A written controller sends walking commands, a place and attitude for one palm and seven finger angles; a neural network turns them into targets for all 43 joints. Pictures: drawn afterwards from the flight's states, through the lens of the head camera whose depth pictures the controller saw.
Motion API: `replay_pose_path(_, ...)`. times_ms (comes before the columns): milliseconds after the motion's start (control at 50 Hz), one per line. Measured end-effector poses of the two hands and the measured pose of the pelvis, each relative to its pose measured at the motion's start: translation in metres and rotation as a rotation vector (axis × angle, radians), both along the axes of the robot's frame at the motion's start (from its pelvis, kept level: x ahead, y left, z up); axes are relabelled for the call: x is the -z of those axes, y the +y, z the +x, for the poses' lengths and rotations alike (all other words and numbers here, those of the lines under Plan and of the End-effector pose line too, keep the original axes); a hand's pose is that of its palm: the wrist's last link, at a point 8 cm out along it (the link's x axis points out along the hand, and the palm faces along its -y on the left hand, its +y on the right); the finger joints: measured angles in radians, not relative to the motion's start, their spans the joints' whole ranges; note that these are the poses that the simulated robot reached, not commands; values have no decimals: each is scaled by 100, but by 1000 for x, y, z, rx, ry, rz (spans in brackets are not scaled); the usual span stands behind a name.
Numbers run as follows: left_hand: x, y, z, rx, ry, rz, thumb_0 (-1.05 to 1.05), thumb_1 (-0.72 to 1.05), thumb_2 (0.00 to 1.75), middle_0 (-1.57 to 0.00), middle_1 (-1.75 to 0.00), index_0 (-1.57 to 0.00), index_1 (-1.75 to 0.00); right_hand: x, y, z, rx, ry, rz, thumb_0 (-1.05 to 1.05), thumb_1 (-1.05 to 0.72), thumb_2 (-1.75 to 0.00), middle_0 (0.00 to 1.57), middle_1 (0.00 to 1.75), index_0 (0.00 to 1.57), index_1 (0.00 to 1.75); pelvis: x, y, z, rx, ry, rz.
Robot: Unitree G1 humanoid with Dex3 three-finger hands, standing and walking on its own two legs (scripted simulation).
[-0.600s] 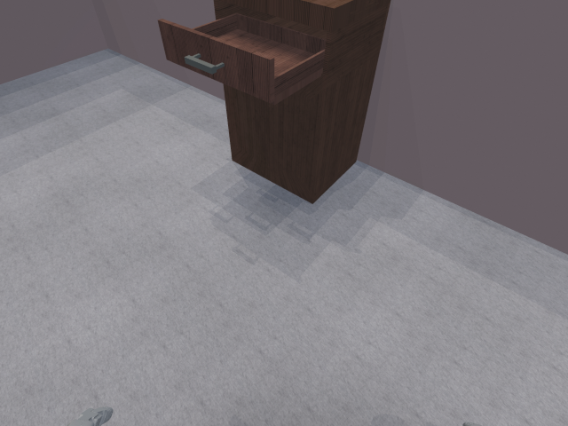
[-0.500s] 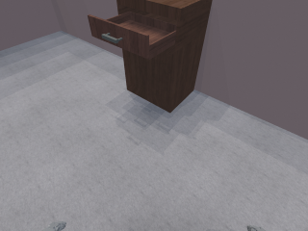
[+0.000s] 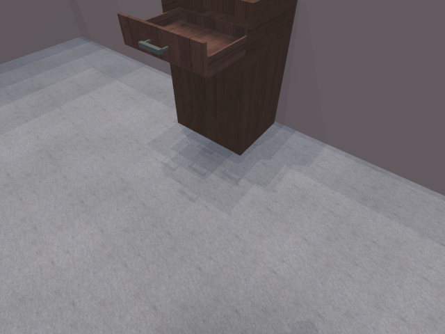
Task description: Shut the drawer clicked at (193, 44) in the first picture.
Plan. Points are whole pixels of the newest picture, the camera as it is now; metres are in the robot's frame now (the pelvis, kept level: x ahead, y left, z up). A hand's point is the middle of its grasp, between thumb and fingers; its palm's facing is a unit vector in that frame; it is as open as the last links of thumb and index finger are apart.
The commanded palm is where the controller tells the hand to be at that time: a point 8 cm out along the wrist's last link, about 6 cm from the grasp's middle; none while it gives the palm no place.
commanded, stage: stand and wait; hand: left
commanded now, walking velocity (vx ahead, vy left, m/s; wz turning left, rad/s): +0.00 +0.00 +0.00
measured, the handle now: (153, 46) +1.21 +0.36 -0.02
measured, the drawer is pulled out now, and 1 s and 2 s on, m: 0.30 0.30 0.30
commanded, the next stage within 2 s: look at it before walking up in 0.22 s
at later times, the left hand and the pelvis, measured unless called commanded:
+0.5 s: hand out of the picture +0.08 +0.24 -0.15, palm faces -0.04 -0.94 -0.34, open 7.4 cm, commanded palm none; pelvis +0.00 +0.00 +0.00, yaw -1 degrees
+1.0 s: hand out of the picture +0.09 +0.25 -0.15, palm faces -0.04 -0.94 -0.34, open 7.4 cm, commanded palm none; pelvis +0.02 +0.00 +0.00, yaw -1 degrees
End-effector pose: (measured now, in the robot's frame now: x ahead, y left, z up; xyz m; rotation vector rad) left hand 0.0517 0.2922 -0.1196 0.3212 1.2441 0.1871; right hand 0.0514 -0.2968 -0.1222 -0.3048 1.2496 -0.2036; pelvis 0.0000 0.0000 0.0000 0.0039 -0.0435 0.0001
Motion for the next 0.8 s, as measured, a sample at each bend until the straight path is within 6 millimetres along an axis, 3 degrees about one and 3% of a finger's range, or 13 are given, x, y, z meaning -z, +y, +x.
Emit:
replay_pose_path(180,-2,-2,9,8,-24,2,0,91,90,-21,-30,-20,-30,1,1,-6,12,4,8,1,-90,-90,20,30,20,30,-1,-2,-1,3,-1,0)
replay_pose_path(380,-4,-4,21,21,-49,-2,0,91,90,-21,-30,-20,-30,-1,4,5,6,-23,16,1,-90,-90,20,30,20,30,-1,-2,1,7,4,0)
replay_pose_path(800,-2,-1,27,19,-19,-2,0,91,90,-21,-30,-20,-30,-5,3,25,6,-34,3,1,-90,-90,20,30,20,30,-3,0,13,17,11,0)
